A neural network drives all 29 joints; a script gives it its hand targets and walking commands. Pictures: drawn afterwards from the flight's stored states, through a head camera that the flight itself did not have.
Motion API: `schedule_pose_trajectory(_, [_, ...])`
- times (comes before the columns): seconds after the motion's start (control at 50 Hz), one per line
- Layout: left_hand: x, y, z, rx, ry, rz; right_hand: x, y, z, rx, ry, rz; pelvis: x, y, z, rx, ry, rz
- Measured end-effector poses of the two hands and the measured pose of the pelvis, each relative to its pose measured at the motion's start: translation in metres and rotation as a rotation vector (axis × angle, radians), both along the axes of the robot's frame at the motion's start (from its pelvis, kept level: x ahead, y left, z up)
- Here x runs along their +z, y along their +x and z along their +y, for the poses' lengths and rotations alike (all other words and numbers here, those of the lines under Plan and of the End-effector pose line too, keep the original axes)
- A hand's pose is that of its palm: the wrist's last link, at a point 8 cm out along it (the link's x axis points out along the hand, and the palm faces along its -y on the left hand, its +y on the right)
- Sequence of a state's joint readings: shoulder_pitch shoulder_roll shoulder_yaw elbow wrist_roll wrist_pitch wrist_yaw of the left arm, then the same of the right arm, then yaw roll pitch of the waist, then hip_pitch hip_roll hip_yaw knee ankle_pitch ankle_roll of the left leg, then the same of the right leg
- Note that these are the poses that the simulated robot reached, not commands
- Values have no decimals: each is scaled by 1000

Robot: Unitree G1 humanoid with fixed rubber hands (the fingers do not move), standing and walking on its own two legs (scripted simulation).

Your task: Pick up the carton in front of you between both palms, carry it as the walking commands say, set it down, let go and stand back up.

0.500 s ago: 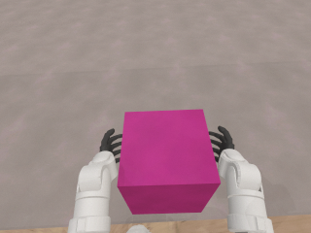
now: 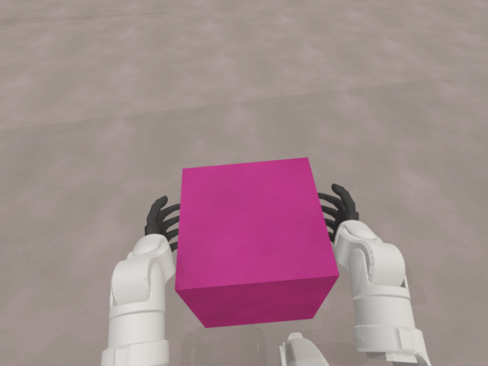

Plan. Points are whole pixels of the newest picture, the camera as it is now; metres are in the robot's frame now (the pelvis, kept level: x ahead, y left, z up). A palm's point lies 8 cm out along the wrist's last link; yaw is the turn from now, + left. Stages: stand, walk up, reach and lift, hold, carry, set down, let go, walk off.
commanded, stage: carry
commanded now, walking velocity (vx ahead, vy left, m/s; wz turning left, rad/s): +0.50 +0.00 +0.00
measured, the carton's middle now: (252, 249) +0.34 -0.02 +0.00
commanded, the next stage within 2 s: none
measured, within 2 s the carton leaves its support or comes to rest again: neither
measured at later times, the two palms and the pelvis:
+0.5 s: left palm (177, 141) +0.69 +0.14 -0.03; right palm (289, 136) +0.70 -0.16 -0.04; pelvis +0.37 -0.02 -0.09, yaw -1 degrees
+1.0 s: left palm (186, 64) +1.01 +0.12 +0.02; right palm (279, 58) +1.00 -0.18 +0.03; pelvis +0.73 -0.02 -0.06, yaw -2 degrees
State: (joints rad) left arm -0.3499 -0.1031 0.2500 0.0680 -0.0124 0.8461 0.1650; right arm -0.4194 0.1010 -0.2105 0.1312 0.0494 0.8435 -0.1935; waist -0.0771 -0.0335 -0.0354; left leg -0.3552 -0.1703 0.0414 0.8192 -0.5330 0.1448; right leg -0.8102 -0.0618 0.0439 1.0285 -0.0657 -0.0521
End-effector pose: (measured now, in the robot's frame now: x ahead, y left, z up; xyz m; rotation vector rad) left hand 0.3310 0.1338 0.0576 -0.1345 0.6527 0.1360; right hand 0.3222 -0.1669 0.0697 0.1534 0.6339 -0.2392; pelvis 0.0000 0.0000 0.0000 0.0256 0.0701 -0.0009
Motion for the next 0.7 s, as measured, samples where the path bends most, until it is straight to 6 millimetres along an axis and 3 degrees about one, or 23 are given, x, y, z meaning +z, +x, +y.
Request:
schedule_pose_trajectory(0.12, [-14,100,-4,26,7,-85,-13,104,-5,9,9,-88,-28,96,-12,27,2,10])
schedule_pose_trajectory(0.18, [-28,155,-8,47,18,-119,-32,165,-9,40,3,-124,-60,157,-20,22,22,-16])
schedule_pose_trajectory(0.24, [-52,199,-5,74,16,-119,-54,222,-5,89,-9,-126,-87,198,-26,7,-24,13])
schedule_pose_trajectory(0.34, [-86,244,8,123,19,-10,-97,277,8,105,22,-18,-95,257,-33,-10,-36,31])
schedule_pose_trajectory(0.4, [-93,279,10,128,19,18,-113,308,9,88,39,12,-95,295,-33,-5,-26,32])
schedule_pose_trajectory(0.52, [-84,373,7,84,45,-14,-109,390,6,54,38,-19,-90,385,-20,-19,2,37])
schedule_pose_trajectory(0.64, [-74,486,11,21,55,-85,-94,488,10,18,4,-83,-103,495,-1,-34,-10,-4])
schedule_pose_trajectory(0.7, [-65,535,8,-25,56,-86,-83,527,7,7,-12,-82,-99,532,4,-35,5,-1])
